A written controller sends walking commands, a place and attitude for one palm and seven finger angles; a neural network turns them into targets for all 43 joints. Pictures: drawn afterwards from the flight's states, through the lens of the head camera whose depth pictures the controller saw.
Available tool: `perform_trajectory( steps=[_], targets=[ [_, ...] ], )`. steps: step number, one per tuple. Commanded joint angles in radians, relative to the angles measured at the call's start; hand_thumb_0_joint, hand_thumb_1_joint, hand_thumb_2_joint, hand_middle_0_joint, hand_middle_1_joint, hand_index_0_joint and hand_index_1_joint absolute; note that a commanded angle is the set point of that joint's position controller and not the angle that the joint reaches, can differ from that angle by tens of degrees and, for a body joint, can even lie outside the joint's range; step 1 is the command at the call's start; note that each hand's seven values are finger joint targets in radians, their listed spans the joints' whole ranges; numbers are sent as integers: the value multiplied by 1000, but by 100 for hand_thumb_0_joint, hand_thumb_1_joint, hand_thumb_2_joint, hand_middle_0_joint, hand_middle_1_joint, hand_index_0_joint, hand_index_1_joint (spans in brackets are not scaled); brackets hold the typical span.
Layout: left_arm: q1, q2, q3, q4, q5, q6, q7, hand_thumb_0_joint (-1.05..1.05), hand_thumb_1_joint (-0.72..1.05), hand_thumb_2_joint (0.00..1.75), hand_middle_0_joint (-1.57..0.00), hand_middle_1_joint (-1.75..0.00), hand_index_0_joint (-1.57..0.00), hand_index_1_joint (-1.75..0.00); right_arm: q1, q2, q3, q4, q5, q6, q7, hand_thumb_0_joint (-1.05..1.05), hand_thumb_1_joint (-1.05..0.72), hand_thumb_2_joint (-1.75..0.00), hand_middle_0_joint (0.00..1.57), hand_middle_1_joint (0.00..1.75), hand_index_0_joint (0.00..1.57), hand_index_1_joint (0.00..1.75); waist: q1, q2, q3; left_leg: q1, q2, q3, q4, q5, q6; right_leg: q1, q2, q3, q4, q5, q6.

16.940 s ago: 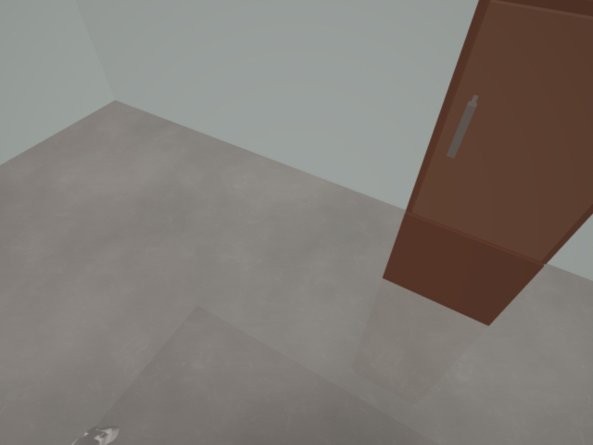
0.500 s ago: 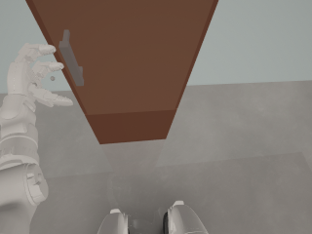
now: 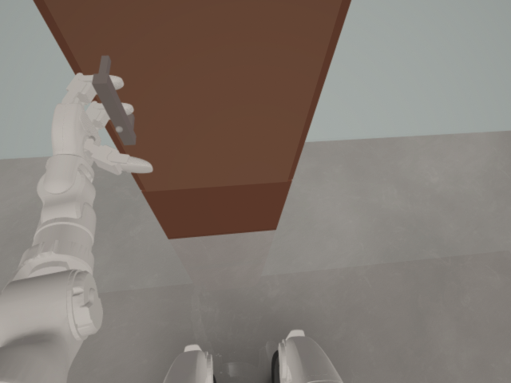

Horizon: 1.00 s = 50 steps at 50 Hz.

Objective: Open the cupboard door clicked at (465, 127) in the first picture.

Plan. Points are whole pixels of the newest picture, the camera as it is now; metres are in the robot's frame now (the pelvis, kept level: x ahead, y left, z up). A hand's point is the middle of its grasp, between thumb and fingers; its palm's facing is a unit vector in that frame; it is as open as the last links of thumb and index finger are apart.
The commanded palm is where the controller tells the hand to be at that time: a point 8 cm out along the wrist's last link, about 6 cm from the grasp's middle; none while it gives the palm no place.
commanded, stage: slide the fingers in behind the handle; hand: left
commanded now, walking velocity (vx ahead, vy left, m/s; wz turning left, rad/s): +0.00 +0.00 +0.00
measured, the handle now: (118, 103) +0.54 +0.19 +0.07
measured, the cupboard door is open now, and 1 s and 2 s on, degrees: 0 0 21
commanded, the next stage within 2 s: close the thumb around the handle in 0.50 s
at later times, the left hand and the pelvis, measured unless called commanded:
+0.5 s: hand (124, 128) +0.49 +0.18 +0.07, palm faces +0.03 -1.00 -0.02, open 14.0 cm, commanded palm +0.46 +0.22 +0.07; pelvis +0.00 -0.01 +0.00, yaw +0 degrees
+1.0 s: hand (129, 127) +0.49 +0.17 +0.07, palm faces +0.02 -1.00 -0.02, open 9.5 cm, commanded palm +0.47 +0.22 +0.07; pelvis +0.00 +0.00 +0.00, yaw +0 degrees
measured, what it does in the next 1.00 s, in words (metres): stands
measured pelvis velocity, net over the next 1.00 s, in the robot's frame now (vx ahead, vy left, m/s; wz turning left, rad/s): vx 0.00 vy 0.00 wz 0.00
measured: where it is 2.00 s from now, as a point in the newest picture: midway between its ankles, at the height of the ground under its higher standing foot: outside the picture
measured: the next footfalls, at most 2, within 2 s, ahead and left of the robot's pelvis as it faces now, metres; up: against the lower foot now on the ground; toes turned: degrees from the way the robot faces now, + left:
none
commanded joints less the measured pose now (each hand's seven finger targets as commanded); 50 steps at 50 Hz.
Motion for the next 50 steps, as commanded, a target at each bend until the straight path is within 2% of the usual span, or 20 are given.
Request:
perform_trajectory(
  steps=[1,3,5,8,19,22,24,26,27,28,30,33,34,35,37,39,42,46,48,50],
  targets=[
    [-431,160,-21,-173,-7,-66,24,0,-50,30,-30,-120,-30,-120,137,-167,-64,-46,-4,-19,-10,0,-90,-90,20,30,20,30,-23,51,-433,246,-34,-45,-132,355,5,247,55,15,-91,273,-21],
    [-457,188,2,-156,-1,-66,41,0,-50,30,-30,-120,-30,-120,142,-171,-62,-44,-7,-20,-12,0,-90,-90,20,30,20,30,-26,30,-409,203,-40,-39,-134,311,13,263,55,23,-97,255,-22],
    [-454,219,23,-187,12,-78,54,0,-50,30,-30,-120,-30,-120,138,-167,-62,-53,-8,-22,-12,0,-90,-90,20,30,20,30,-7,58,-477,199,-48,-31,-128,318,13,304,49,34,-87,280,-20],
    [-441,281,68,-160,24,-88,65,0,-50,30,-30,-120,-30,-120,139,-169,-57,-58,-10,-23,-14,0,-90,-90,20,30,20,30,-3,16,-457,140,-50,-22,-123,287,20,342,49,47,-87,280,-18],
    [-451,239,32,-172,-12,-79,6,0,-50,30,-30,-120,-30,-120,144,-172,-61,-50,-2,-30,-22,0,-90,-90,20,30,20,30,-20,48,-500,182,-47,-18,-118,315,21,336,49,50,-95,311,-15],
    [-439,247,36,-167,-10,-77,3,0,-50,30,-30,-120,-30,-120,142,-172,-61,-48,0,-30,-21,0,-90,-90,20,30,20,30,-10,58,-472,169,-48,-19,-124,298,18,332,49,49,-97,293,-18],
    [-440,212,10,-186,-12,-81,5,0,-50,30,-30,-120,-30,-120,142,-170,-63,-49,-1,-30,-18,0,-90,-90,20,30,20,30,-14,73,-490,210,-45,-25,-126,325,16,308,51,39,-92,298,-19],
    [-423,232,32,-186,-13,-81,13,0,-50,30,-30,-120,-30,-120,143,-174,-66,-45,-2,-28,-17,0,-90,-90,20,30,20,30,-8,59,-479,213,-43,-27,-128,332,15,310,52,37,-95,299,-20],
    [-403,202,13,-167,-15,-75,13,0,-50,30,-30,-120,-30,-120,141,-171,-64,-50,0,-28,-15,0,-90,-90,20,30,20,30,-11,40,-463,195,-47,-23,-130,320,17,315,52,38,-99,295,-18],
    [-414,236,39,-171,-13,-78,18,0,-50,30,-30,-120,-30,-120,143,-175,-64,-50,-3,-27,-18,0,-90,-90,20,30,20,30,-10,26,-456,191,-44,-27,-129,322,18,315,52,36,-96,295,-20],
    [-435,237,32,-154,-5,-75,22,0,-50,30,-30,-120,-30,-120,134,-173,-61,-48,0,-26,-18,0,-90,-90,20,30,20,30,-15,30,-426,159,-46,-22,-130,282,18,306,49,42,-101,268,-17],
    [-462,254,38,-203,3,-95,31,0,-33,37,-31,-122,-31,-122,135,-174,-61,-56,-5,-30,-19,0,-90,-90,20,30,20,30,-8,70,-467,209,-45,-35,-131,311,15,295,52,36,-88,268,-24],
    [-477,211,5,-211,-1,-100,30,0,-28,40,-32,-122,-32,-122,131,-169,-61,-52,-5,-32,-17,0,-90,-90,20,30,20,30,-19,87,-485,233,-46,-34,-129,323,13,283,51,34,-89,273,-21],
    [-449,227,28,-193,-1,-102,32,0,-22,42,-32,-123,-32,-123,133,-171,-62,-49,-7,-33,-16,0,-90,-90,20,30,20,30,-6,91,-494,234,-44,-35,-124,328,10,280,51,33,-85,272,-23],
    [-454,224,21,-165,0,-94,31,0,-11,47,-33,-124,-33,-124,134,-175,-61,-43,-5,-32,-16,0,-90,-90,20,30,20,30,-20,46,-452,213,-41,-40,-129,314,11,271,52,27,-88,259,-21],
    [-459,184,-8,-153,-1,-89,29,0,0,52,-34,-125,-34,-125,132,-173,-60,-45,-6,-32,-15,0,-90,-90,20,30,20,30,-23,72,-458,234,-42,-43,-129,324,9,246,53,24,-86,254,-23],
    [-488,192,-12,-147,5,-78,35,0,17,59,-35,-127,-35,-127,135,-177,-59,-40,-6,-29,-15,0,-90,-90,20,30,20,30,-30,65,-435,228,-39,-51,-130,312,7,223,52,19,-85,233,-23],
    [-490,202,8,-158,6,-85,49,0,40,68,-36,-130,-36,-130,139,-177,-61,-43,-12,-29,-13,0,-90,-90,20,30,20,30,-23,82,-480,247,-40,-51,-121,338,6,228,52,19,-78,248,-23],
    [-482,225,23,-158,11,-88,54,0,51,73,-37,-131,-37,-131,147,-179,-61,-46,-14,-27,-13,0,-90,-90,20,30,20,30,-25,46,-490,243,-40,-55,-116,360,9,242,55,18,-70,270,-23],
    [-477,201,4,-153,17,-86,55,0,62,78,-38,-132,-38,-132,142,-175,-61,-45,-13,-25,-11,0,-90,-90,20,30,20,30,-23,81,-480,248,-38,-52,-117,363,5,224,53,17,-70,266,-22]
  ],
)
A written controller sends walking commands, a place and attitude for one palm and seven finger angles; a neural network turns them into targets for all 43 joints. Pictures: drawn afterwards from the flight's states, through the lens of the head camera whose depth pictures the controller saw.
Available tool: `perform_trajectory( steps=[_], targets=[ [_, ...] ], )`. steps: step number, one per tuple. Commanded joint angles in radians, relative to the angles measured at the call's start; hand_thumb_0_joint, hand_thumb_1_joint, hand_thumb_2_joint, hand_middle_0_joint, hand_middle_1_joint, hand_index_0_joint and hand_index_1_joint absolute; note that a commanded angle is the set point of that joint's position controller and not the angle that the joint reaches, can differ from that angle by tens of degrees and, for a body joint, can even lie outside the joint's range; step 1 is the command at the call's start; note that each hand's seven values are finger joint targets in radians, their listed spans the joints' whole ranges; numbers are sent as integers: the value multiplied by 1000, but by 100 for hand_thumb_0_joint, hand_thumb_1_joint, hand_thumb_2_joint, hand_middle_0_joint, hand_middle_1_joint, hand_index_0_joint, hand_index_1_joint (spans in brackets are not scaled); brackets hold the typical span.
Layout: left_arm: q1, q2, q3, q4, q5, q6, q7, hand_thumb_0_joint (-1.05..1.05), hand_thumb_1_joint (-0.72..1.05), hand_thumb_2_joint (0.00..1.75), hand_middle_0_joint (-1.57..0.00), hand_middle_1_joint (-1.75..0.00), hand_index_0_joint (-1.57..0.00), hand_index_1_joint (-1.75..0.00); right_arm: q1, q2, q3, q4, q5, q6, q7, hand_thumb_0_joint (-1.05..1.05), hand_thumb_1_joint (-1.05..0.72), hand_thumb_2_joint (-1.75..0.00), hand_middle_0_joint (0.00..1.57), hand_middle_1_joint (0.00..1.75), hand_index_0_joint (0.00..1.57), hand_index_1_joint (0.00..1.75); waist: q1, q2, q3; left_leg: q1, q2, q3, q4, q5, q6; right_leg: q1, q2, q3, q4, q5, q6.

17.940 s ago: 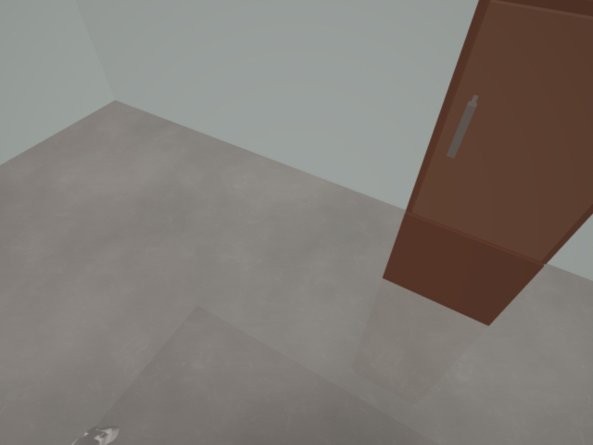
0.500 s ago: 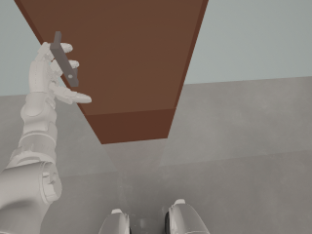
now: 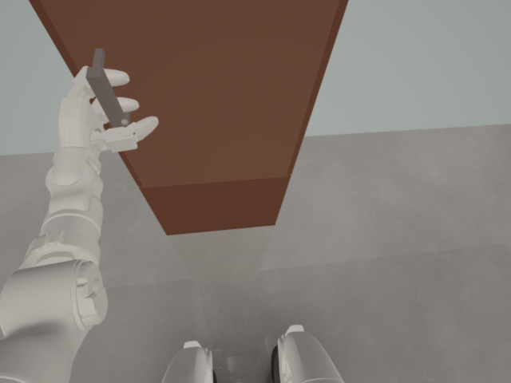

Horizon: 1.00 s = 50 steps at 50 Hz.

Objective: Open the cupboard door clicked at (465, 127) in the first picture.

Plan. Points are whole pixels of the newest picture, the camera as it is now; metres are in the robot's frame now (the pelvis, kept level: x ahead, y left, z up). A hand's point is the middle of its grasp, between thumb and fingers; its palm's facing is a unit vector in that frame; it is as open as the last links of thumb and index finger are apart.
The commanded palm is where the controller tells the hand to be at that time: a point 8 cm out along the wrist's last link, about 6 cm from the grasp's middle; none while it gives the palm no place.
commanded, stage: close the thumb around the handle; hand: left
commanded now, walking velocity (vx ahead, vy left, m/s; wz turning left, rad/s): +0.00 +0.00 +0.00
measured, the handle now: (113, 98) +0.54 +0.19 +0.07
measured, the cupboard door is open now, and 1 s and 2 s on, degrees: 0 21 41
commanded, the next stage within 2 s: pull the door open along its arc in 0.30 s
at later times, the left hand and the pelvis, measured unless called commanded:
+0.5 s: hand (131, 121) +0.50 +0.16 +0.07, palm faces +0.03 -1.00 -0.01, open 5.2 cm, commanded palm +0.46 +0.21 +0.07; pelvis +0.00 +0.00 +0.00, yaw +0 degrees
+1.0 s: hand (156, 189) +0.38 +0.11 +0.07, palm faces +0.29 -0.95 +0.08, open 5.8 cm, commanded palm +0.32 +0.17 +0.07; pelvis +0.03 -0.01 +0.02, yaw +0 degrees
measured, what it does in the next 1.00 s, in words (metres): stands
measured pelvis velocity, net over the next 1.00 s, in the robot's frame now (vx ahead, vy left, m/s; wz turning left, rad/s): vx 0.03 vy -0.01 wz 0.00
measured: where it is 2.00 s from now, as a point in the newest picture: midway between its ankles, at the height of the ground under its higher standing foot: outside the picture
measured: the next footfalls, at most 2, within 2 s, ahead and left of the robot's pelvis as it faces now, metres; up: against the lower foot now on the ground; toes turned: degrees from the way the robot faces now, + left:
none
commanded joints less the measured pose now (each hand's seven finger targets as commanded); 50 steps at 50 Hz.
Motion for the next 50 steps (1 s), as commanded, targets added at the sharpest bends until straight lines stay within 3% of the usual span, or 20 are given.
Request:
perform_trajectory(
  steps=[1,5,10,12,14,16,20,22,23,25,27,30,37,40,41,42,43,45,47,50],
  targets=[
    [-438,212,8,-213,-5,-69,12,0,68,80,-38,-133,-38,-133,156,-173,-61,-54,-5,-11,-10,0,-90,-90,20,30,20,30,-12,80,-477,280,-31,-55,-136,366,1,256,59,11,-91,267,-27],
    [-412,244,38,-211,-4,-68,14,0,90,90,-40,-135,-40,-135,161,-172,-62,-60,-4,-5,-12,0,-90,-90,20,30,20,30,-3,72,-502,266,-33,-48,-135,380,3,297,60,17,-90,297,-26],
    [-410,213,15,-233,-11,-67,10,0,90,90,-40,-135,-40,-135,162,-169,-65,-55,-3,-2,-10,0,-90,-90,20,30,20,30,-8,78,-498,281,-32,-45,-135,390,3,297,61,16,-97,307,-25],
    [-401,229,30,-214,-12,-62,11,0,90,90,-40,-135,-40,-135,163,-171,-66,-52,-1,1,-12,0,-90,-90,20,30,20,30,-11,40,-471,254,-32,-43,-138,364,6,305,62,18,-103,298,-23],
    [-402,247,48,-220,-14,-63,16,0,90,90,-40,-135,-40,-135,159,-169,-63,-57,0,0,-14,0,-90,-90,20,30,20,30,0,74,-472,244,-36,-37,-142,363,6,317,60,22,-102,304,-24],
    [-400,282,68,-233,-5,-69,22,0,90,90,-40,-135,-40,-135,161,-168,-63,-58,-2,1,-16,0,-90,-90,20,30,20,30,3,53,-489,229,-37,-35,-139,365,9,347,58,28,-98,322,-23],
    [-359,279,72,-245,-3,-78,21,0,90,90,-40,-135,-40,-135,154,-164,-65,-68,-1,-1,-14,0,-90,-90,20,30,20,30,15,75,-502,239,-39,-28,-138,377,8,359,58,31,-97,340,-24],
    [-380,154,-19,-244,-16,-71,16,0,90,90,-40,-135,-40,-135,145,-155,-66,-64,0,-5,-8,0,-90,-90,20,30,20,30,-12,61,-469,251,-35,-28,-140,357,7,322,60,23,-107,317,-23],
    [-350,152,-6,-234,-27,-71,15,0,90,90,-40,-135,-40,-135,151,-159,-68,-68,-1,-7,-7,0,-90,-90,20,30,20,30,-7,36,-472,251,-37,-28,-140,363,9,331,63,22,-108,322,-25],
    [-309,181,10,-291,-24,-79,16,0,90,90,-40,-135,-40,-135,147,-162,-72,-74,-1,-8,-3,0,-90,-90,20,30,20,30,22,79,-529,274,-38,-25,-145,389,4,363,59,26,-100,346,-27],
    [-226,156,-2,-307,-26,-71,15,0,90,90,-40,-135,-40,-135,138,-157,-75,-86,4,-5,1,0,-90,-90,20,30,20,30,32,40,-517,261,-39,-16,-151,396,6,396,61,27,-108,370,-26],
    [-113,131,-11,-412,-43,-63,14,0,90,90,-40,-135,-40,-135,123,-152,-79,-108,11,-3,6,0,-90,-90,20,30,20,30,62,65,-540,298,-38,-12,-171,454,3,435,61,23,-111,415,-29],
    [282,-16,-90,-687,-92,-37,34,0,90,90,-40,-135,-40,-135,58,-127,-88,-165,30,-19,18,0,-90,-90,20,30,20,30,108,-18,-465,296,-36,16,-227,489,6,544,55,15,-145,492,-30],
    [415,-55,-122,-812,-95,-38,53,0,90,90,-40,-135,-40,-135,21,-115,-87,-184,31,-30,19,0,-90,-90,20,30,20,30,121,3,-420,319,-37,20,-242,504,5,550,50,12,-151,499,-29],
    [435,-93,-7,-869,-157,-31,191,0,90,90,-40,-135,-40,-135,-22,-84,-87,-191,27,-39,19,0,-90,-90,20,30,20,30,192,-4,-393,292,-37,21,-255,487,-12,547,52,-6,-160,461,-31],
    [489,-173,-98,-899,-123,-23,259,0,90,90,-40,-135,-40,-135,-36,-80,-81,-196,16,-48,26,0,-90,-90,20,30,20,30,170,18,-379,307,-41,21,-256,469,-16,534,51,-10,-155,439,-31],
    [527,-174,-97,-942,-99,-24,320,0,90,90,-40,-135,-40,-135,-40,-78,-82,-198,10,-56,29,0,-90,-90,20,30,20,30,172,-27,-371,300,-38,13,-253,482,-16,543,48,-17,-149,442,-34],
    [612,-244,-150,-985,-46,-21,428,0,90,90,-40,-135,-40,-135,-59,-65,-81,-197,-7,-60,39,0,-90,-90,20,30,20,30,173,-39,-369,304,-36,18,-247,488,-19,545,40,-15,-139,458,-34],
    [611,-288,-199,-1031,23,-16,529,0,90,90,-40,-135,-40,-135,-81,-58,-82,-198,-25,-58,44,0,-90,-90,20,30,20,30,171,-13,-345,304,-38,17,-240,473,-22,524,33,-11,-132,440,-36],
    [629,-379,-287,-1053,121,10,673,0,90,90,-40,-135,-40,-135,-111,-43,-83,-198,-46,-53,43,0,-90,-90,20,30,20,30,163,-49,-340,296,-41,9,-229,437,-19,511,29,-9,-130,408,-37]
  ],
)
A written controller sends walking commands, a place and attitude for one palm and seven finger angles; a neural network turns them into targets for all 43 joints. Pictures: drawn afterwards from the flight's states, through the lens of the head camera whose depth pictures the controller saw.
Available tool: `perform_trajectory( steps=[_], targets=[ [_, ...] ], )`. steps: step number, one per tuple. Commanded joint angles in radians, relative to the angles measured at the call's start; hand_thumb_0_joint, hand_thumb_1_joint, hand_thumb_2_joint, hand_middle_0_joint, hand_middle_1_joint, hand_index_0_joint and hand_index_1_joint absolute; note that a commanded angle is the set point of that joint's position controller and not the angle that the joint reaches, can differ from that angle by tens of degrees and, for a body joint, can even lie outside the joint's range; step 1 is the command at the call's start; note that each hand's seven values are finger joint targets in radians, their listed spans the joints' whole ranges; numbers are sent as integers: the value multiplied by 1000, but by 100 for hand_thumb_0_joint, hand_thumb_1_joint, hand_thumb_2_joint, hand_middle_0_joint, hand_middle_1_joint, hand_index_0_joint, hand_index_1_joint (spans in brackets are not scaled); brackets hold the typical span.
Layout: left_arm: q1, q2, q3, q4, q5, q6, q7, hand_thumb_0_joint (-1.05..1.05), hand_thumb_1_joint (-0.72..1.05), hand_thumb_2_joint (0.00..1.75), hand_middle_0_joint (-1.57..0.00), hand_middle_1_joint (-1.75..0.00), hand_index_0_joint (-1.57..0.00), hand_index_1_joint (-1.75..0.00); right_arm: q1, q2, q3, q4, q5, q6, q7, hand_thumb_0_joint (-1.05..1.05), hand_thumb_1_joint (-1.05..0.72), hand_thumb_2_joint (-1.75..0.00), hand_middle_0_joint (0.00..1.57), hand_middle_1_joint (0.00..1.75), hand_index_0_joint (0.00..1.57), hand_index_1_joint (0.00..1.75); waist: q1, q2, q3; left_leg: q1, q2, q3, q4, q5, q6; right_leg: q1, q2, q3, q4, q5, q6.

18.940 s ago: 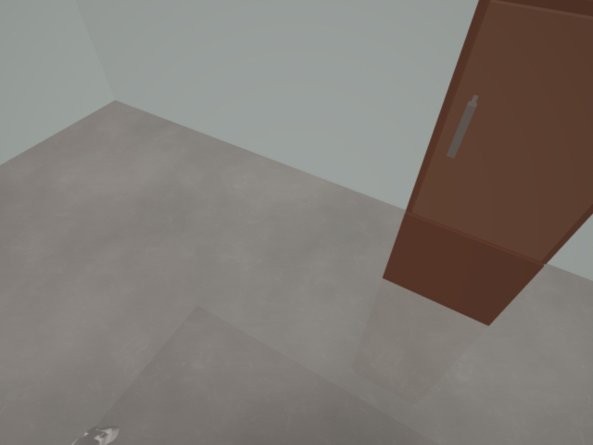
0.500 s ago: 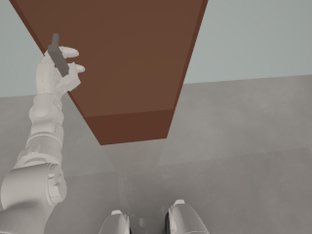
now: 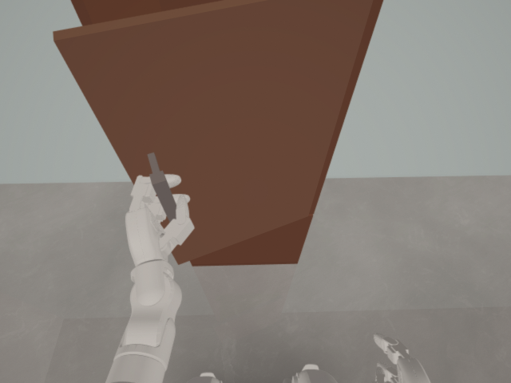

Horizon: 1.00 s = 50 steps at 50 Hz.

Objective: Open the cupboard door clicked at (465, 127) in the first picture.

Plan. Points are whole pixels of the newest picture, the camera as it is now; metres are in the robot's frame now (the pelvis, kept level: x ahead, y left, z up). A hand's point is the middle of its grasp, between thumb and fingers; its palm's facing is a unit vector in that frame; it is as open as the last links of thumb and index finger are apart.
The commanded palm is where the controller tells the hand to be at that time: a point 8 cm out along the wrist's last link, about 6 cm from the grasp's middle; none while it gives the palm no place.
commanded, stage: pull the door open along its arc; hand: left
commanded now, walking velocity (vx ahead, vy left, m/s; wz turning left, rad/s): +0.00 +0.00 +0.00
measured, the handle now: (165, 193) +0.40 +0.16 +0.05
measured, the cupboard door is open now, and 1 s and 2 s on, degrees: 21 41 41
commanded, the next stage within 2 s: open thumb and fingers to let go in 0.54 s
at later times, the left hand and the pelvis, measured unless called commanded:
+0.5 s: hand (231, 274) +0.26 +0.04 +0.06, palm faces +0.31 -0.95 -0.04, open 5.9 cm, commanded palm +0.19 +0.07 +0.05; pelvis +0.01 -0.03 +0.00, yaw +3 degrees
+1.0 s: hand (226, 278) +0.26 +0.05 +0.06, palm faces +0.43 -0.90 -0.03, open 9.3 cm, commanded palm +0.21 +0.08 +0.05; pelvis -0.02 -0.05 -0.01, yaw +4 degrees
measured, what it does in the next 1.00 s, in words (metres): shifts its weight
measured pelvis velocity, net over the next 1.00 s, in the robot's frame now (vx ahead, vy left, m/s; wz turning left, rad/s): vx -0.02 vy -0.05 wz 0.08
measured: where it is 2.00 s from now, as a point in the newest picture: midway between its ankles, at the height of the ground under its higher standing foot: outside the picture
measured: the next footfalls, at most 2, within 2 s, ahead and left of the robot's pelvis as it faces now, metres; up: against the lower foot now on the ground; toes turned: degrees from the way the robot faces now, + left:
none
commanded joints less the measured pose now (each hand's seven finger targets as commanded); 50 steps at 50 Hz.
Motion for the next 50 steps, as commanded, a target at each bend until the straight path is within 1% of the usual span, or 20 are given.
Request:
perform_trajectory(
  steps=[1,2,3,7,8,14,16,22,25,28,30,31,32,35,36,38,41,44,46,50],
  targets=[
    [-110,21,-16,-262,117,-45,242,0,90,90,-40,-135,-40,-135,-14,-92,-38,-107,-30,-28,-4,0,-90,-90,20,30,20,30,44,-31,-307,76,-34,-15,-95,429,-10,300,28,-31,-46,413,-34],
    [-99,-1,-40,-274,135,-34,272,0,90,90,-40,-135,-40,-135,-20,-90,-39,-109,-35,-26,-5,0,-90,-90,20,30,20,30,47,-41,-322,82,-36,-17,-95,428,-9,311,29,-32,-48,412,-36],
    [-77,-28,-84,-281,157,-21,284,0,90,90,-40,-135,-40,-135,-23,-88,-40,-111,-37,-24,-7,0,-90,-90,20,30,20,30,35,-59,-323,90,-36,-15,-91,422,-6,313,30,-28,-60,415,-34],
    [-3,-101,-200,-363,195,15,289,0,90,90,-40,-135,-40,-135,-48,-73,-40,-120,-40,-18,-18,0,-90,-90,20,30,20,30,30,-64,-338,130,-34,-14,-93,449,-3,346,26,-26,-68,464,-36],
    [33,-123,-227,-372,193,25,283,0,90,90,-40,-135,-40,-135,-53,-70,-38,-128,-40,-20,-22,0,-90,-90,20,30,20,30,26,-84,-334,133,-35,-15,-92,447,-2,355,26,-27,-76,474,-35],
    [248,-197,-334,-500,193,55,273,0,90,90,-40,-135,-40,-135,-100,-47,-19,-156,-36,-44,-25,0,-90,-90,20,30,20,30,32,-97,-275,124,-39,-27,-95,432,-2,382,20,-32,-87,500,-35],
    [282,-200,-348,-535,193,62,274,0,90,90,-40,-135,-40,-135,-117,-44,-14,-158,-34,-52,-24,0,-90,-90,20,30,20,30,33,-76,-254,117,-44,-31,-93,399,-3,374,19,-29,-90,472,-36],
    [492,-269,-422,-619,171,104,258,0,90,90,-40,-135,-40,-135,-146,-32,-2,-180,-25,-86,-8,0,-90,-90,20,30,20,30,45,-72,-249,115,-53,-36,-80,380,-4,388,15,-33,-93,506,-30],
    [588,-283,-449,-686,161,127,243,0,90,90,-40,-135,-40,-135,-152,-30,3,-195,-18,-92,3,0,-90,-90,20,30,20,30,49,-69,-248,117,-54,-41,-72,389,-5,400,11,-32,-89,543,-30],
    [478,-226,-383,-640,170,134,267,0,90,90,-40,-135,-40,-135,-153,-40,3,-182,-25,-93,-9,0,-90,-90,20,30,20,30,38,-93,-187,81,-61,-48,-62,311,-7,349,7,-11,-112,455,-24],
    [377,-199,-343,-604,180,128,287,0,90,90,-40,-135,-40,-135,-148,-41,1,-169,-34,-97,-19,0,-90,-90,20,30,20,30,32,-85,-182,71,-63,-46,-51,279,-7,313,0,8,-118,409,-16],
    [333,-192,-326,-579,179,124,297,0,90,90,-40,-135,-40,-135,-145,-41,2,-161,-38,-101,-24,0,-90,-90,20,30,20,30,30,-103,-183,58,-67,-47,-44,259,-7,304,-4,17,-125,382,-12],
    [216,-156,-290,-549,183,114,311,0,90,90,-40,-135,-40,-135,-140,-45,1,-141,-39,-101,-34,0,-90,-90,20,30,20,30,14,-126,-171,44,-67,-49,-35,235,-5,282,-11,32,-135,334,-6],
    [213,-159,-282,-508,177,102,309,0,69,81,-38,-133,-38,-133,-142,-41,-4,-132,-41,-104,-45,0,-90,-90,20,30,20,30,35,-125,-210,40,-73,-44,-39,219,-5,313,-23,63,-157,297,-3],
    [221,-161,-286,-503,173,98,303,0,62,78,-38,-132,-38,-132,-134,-41,-5,-132,-39,-104,-46,0,-90,-90,20,30,20,30,33,-140,-221,41,-72,-45,-42,226,-5,329,-26,66,-158,321,0],
    [224,-147,-288,-509,175,91,291,0,48,72,-37,-130,-37,-130,-130,-44,-8,-135,-37,-102,-49,0,-90,-90,20,30,20,30,34,-121,-241,43,-72,-43,-44,235,-3,353,-31,79,-162,347,1],
    [184,-161,-308,-499,176,73,280,0,27,63,-35,-128,-35,-128,-126,-46,-10,-127,-37,-106,-51,0,-90,-90,20,30,20,30,19,-143,-223,37,-68,-46,-45,213,0,331,-34,76,-166,299,4],
    [146,-160,-323,-493,185,55,272,0,6,54,-34,-126,-34,-126,-127,-53,-14,-123,-39,-114,-52,0,-90,-90,20,30,20,30,10,-128,-227,27,-65,-50,-39,200,3,309,-36,79,-162,258,1],
    [161,-147,-307,-470,177,48,265,0,-8,48,-33,-124,-33,-124,-127,-55,-14,-124,-37,-117,-55,0,-90,-90,20,30,20,30,13,-154,-216,11,-67,-49,-38,174,4,307,-40,91,-177,209,3],
    [104,-144,-303,-445,177,42,271,0,-36,36,-31,-122,-31,-122,-134,-57,-16,-122,-34,-118,-57,0,-90,-90,20,30,20,30,17,-134,-208,15,-68,-47,-43,146,7,272,-32,81,-183,94,-11]
  ],
)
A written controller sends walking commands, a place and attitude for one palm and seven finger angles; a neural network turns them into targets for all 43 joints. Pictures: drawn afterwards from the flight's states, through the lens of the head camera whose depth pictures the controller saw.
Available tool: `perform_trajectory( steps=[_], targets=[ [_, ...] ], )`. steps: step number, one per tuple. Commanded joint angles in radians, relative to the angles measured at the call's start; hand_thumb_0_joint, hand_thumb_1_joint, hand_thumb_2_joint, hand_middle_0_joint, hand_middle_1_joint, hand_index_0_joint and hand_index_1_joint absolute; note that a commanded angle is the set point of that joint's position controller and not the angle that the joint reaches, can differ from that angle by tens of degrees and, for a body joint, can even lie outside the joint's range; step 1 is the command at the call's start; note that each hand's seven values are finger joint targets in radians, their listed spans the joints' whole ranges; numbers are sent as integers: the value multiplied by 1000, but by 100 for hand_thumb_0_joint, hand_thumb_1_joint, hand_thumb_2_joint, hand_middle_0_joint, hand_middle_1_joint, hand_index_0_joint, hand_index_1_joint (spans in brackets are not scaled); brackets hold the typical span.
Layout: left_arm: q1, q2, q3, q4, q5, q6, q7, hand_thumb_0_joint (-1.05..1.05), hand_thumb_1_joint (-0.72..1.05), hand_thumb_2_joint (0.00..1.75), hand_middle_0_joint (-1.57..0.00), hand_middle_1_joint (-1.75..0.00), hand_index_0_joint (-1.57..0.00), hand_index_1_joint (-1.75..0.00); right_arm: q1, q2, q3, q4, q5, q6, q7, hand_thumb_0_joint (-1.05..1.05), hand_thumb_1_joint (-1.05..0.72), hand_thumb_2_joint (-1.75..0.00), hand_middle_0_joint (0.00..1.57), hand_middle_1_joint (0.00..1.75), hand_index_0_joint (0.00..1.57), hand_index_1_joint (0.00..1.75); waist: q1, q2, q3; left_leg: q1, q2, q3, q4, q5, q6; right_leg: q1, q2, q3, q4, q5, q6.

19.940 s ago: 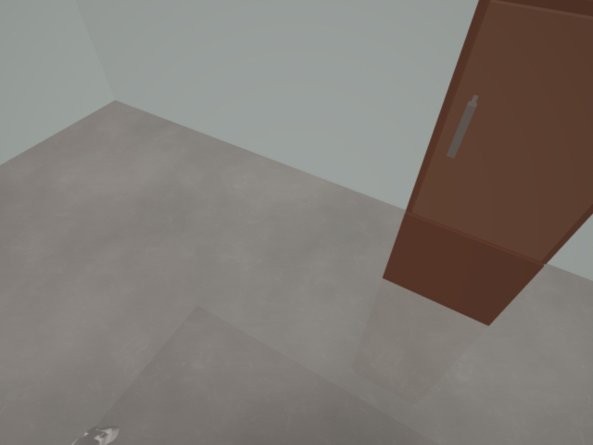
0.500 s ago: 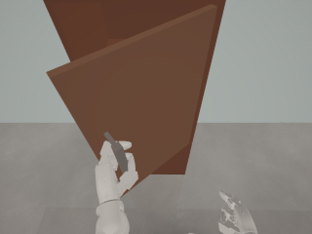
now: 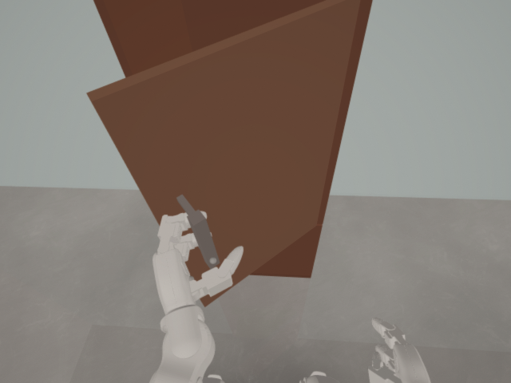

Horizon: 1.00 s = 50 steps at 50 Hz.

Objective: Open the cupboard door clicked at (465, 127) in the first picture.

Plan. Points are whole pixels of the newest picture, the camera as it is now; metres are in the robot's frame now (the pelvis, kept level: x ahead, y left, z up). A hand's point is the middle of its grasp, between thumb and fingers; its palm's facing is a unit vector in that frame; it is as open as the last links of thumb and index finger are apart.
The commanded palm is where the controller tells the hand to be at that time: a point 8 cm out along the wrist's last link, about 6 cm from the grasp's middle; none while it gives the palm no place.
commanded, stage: open thumb and fingers to let go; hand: left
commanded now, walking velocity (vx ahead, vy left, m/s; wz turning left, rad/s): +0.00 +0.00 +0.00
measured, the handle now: (198, 233) +0.33 +0.11 +0.06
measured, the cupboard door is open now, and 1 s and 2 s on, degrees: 41 41 41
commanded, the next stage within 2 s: slide the hand sideways off the handle in 0.46 s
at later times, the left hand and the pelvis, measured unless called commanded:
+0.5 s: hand (216, 262) +0.28 +0.07 +0.06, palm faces +0.26 -0.97 -0.03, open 15.3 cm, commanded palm +0.24 +0.11 +0.06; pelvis -0.01 +0.03 +0.00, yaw -2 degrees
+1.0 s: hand (204, 291) +0.24 +0.08 +0.06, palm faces -0.10 -0.99 +0.00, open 16.4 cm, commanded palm +0.21 +0.15 +0.06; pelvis -0.01 +0.04 -0.01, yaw -2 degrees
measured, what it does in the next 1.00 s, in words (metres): stands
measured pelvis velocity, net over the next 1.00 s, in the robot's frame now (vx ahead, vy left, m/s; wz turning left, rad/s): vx -0.01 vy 0.04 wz -0.04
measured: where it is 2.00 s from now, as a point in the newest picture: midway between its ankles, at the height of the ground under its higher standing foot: outside the picture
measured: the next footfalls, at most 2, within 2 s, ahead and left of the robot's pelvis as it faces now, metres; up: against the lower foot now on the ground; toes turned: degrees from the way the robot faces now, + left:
none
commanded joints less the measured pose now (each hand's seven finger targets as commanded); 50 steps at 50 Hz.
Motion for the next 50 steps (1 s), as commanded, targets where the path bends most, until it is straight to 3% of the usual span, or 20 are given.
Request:
perform_trajectory(
  steps=[1,4,14,19,22,26,28,29,30,31,32,33,34,36,38,42,43,44,46,50],
  targets=[
    [-207,-75,-29,-186,19,-72,9,0,-43,33,-30,-121,-30,-121,-88,-69,-21,-158,3,-53,-11,0,-90,-90,20,30,20,30,-20,-154,-211,-18,-63,46,-58,113,62,229,-23,170,-255,118,59],
    [-238,-58,-2,-157,12,-71,20,0,-50,30,-30,-120,-30,-120,-96,-69,-21,-152,4,-51,-15,0,-90,-90,20,30,20,30,-15,-173,-202,-27,-64,45,-64,98,62,228,-21,174,-266,68,56],
    [-261,-107,-31,-139,25,-60,51,0,-50,30,-22,-70,-22,-70,-93,-72,-20,-159,2,-47,-3,0,-90,-90,20,30,20,30,-4,-116,-223,22,-54,45,-97,136,60,193,17,80,-197,125,35],
    [-285,-127,-42,-136,25,-46,66,0,-50,30,-18,-45,-18,-45,-112,-70,-16,-160,3,-42,3,0,-90,-90,20,30,20,30,2,-87,-211,29,-53,42,-108,122,57,174,25,65,-188,94,29],
    [-314,-136,-45,-122,24,-35,76,0,-50,30,-15,-30,-15,-30,-119,-70,-12,-158,4,-36,5,0,-90,-90,20,30,20,30,0,-101,-198,25,-53,37,-113,109,55,164,28,58,-186,72,28],
    [-353,-163,-59,-109,24,-19,88,0,-50,30,-15,-30,-15,-30,-137,-68,-10,-154,5,-31,9,0,-90,-90,20,30,20,30,-1,-95,-208,36,-52,34,-113,109,54,150,32,47,-175,69,26],
    [-332,-166,-59,-103,26,-9,89,0,-50,30,-15,-30,-15,-30,-141,-69,-12,-158,6,-29,12,0,-90,-90,20,30,20,30,13,-94,-217,30,-52,29,-118,125,53,168,34,46,-171,83,21],
    [-321,-42,-284,-136,143,-57,-132,0,-50,30,-15,-30,-15,-30,-36,-112,-15,-128,10,-27,15,0,-90,-90,20,30,20,30,-92,-141,-167,61,-45,36,-90,144,76,120,22,79,-161,175,25],
    [-362,34,-193,-191,98,-107,-252,0,-50,30,-15,-30,-15,-30,-33,-107,-22,-163,19,-32,9,0,-90,-90,20,30,20,30,-60,-117,-225,43,-51,37,-78,158,82,160,14,86,-149,222,23],
    [-341,66,-179,-223,72,-135,-343,0,-50,30,-15,-30,-15,-30,-40,-109,-22,-176,25,-35,3,0,-90,-90,20,30,20,30,-47,-85,-266,53,-53,44,-69,165,84,189,11,100,-138,246,23],
    [-337,61,-194,-222,41,-150,-426,0,-50,30,-15,-30,-15,-30,-34,-108,-18,-189,33,-45,-2,0,-90,-90,20,30,20,30,-61,-97,-246,45,-54,42,-68,140,86,181,8,101,-141,226,27],
    [-346,48,-185,-263,-9,-156,-478,0,-50,30,-15,-30,-15,-30,-37,-106,-15,-211,46,-54,-5,0,-90,-90,20,30,20,30,-50,-49,-255,54,-55,38,-75,130,84,184,9,101,-140,201,22],
    [-309,38,-166,-263,-57,-151,-507,0,-50,30,-15,-30,-15,-30,-43,-101,-13,-224,56,-65,-8,0,-90,-90,20,30,20,30,-46,-47,-231,52,-56,38,-80,110,81,173,14,97,-150,169,25],
    [-249,19,-124,-252,-132,-123,-516,0,-50,30,-15,-30,-15,-30,-45,-103,-5,-249,69,-76,-15,0,-90,-90,20,30,20,30,-38,-118,-192,26,-57,30,-96,56,77,169,18,89,-177,79,34],
    [-196,26,-92,-267,-147,-102,-489,0,-50,30,-15,-30,-15,-30,-53,-108,-4,-265,73,-85,-16,0,-90,-90,20,30,20,30,-23,-128,-170,18,-56,23,-109,46,74,161,20,78,-181,41,34],
    [-118,86,-36,-299,-105,-87,-431,0,-50,30,-15,-30,-15,-30,-24,-115,-9,-276,61,-81,-9,0,-90,-90,20,30,20,30,-12,-147,-184,-5,-58,30,-94,71,72,162,18,82,-154,76,35],
    [-75,110,-19,-310,-89,-89,-423,0,-50,30,-15,-30,-15,-30,-25,-116,-11,-281,59,-78,-7,0,-90,-90,20,30,20,30,6,-127,-192,-10,-59,30,-94,95,71,177,17,83,-142,102,29],
    [-47,104,-26,-333,-80,-92,-422,0,-50,30,-15,-30,-15,-30,-19,-110,-12,-288,55,-76,-3,0,-90,-90,20,30,20,30,5,-107,-210,-2,-59,38,-85,121,71,182,16,85,-130,143,29],
    [23,116,-13,-351,-74,-94,-426,0,-50,30,-15,-30,-15,-30,-11,-109,-14,-297,56,-68,1,0,-90,-90,20,30,20,30,11,-122,-200,-11,-57,44,-85,128,69,188,18,82,-124,162,29],
    [59,134,-3,-398,-81,-92,-442,0,-50,30,-15,-30,-15,-30,-11,-108,-12,-308,57,-61,-3,0,-90,-90,20,30,20,30,0,-92,-166,-26,-57,46,-73,97,69,158,20,87,-126,128,31]
  ],
)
